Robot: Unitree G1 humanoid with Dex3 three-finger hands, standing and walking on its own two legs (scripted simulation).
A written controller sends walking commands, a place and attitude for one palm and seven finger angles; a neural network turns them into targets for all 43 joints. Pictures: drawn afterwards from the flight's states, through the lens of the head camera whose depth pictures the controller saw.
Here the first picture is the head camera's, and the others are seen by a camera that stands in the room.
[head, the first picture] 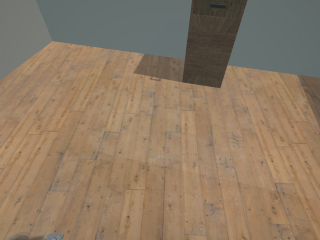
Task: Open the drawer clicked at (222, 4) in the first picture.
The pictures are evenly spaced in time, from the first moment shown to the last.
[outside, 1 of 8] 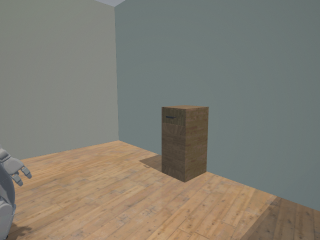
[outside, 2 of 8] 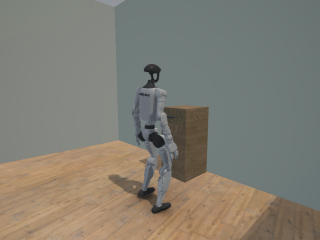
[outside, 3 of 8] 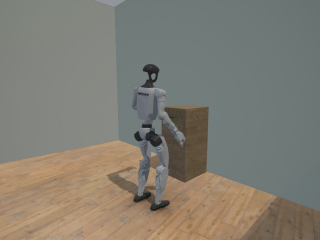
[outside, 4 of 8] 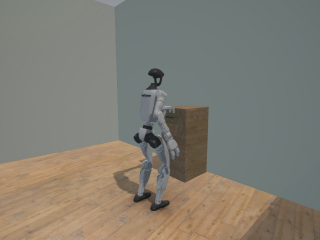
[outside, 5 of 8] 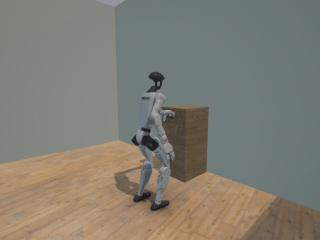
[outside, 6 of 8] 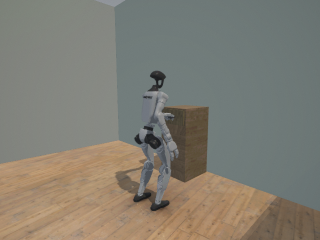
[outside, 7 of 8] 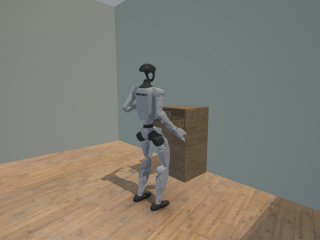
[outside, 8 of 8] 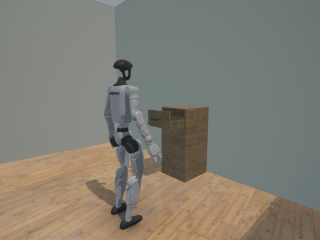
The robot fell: no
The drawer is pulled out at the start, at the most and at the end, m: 0.00 0.24 0.24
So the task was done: yes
